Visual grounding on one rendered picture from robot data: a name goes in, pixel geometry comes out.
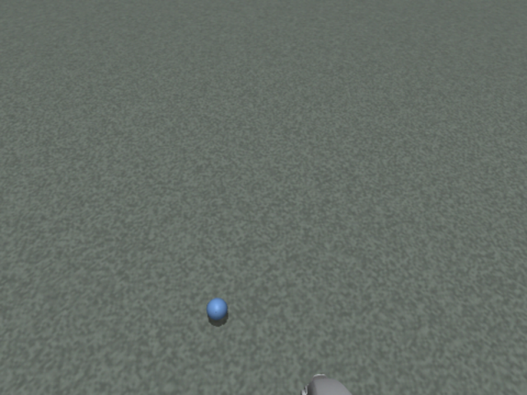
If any ball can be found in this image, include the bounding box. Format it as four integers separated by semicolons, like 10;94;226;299
207;298;227;320

